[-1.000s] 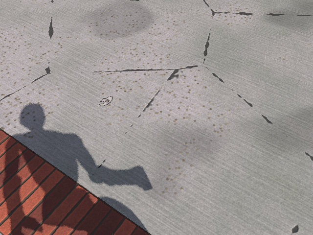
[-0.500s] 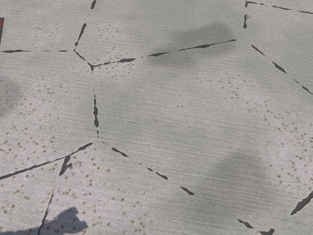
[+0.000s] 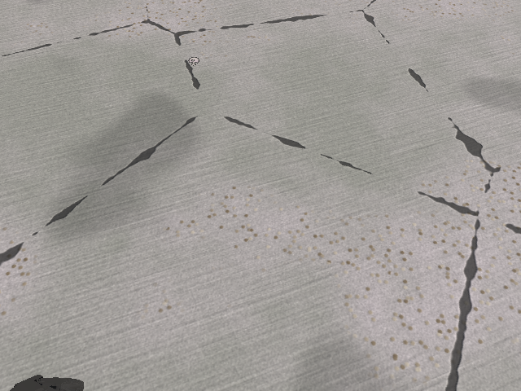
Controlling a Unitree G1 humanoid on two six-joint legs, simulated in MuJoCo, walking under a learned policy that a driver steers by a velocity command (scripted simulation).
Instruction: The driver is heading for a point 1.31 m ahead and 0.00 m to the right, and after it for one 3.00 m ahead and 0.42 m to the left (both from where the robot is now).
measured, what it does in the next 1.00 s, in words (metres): walks ahead: right foot, then left foot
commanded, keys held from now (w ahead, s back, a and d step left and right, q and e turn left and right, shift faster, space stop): w+e+shift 0.24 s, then w+shift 0.18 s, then w+q+shift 0.58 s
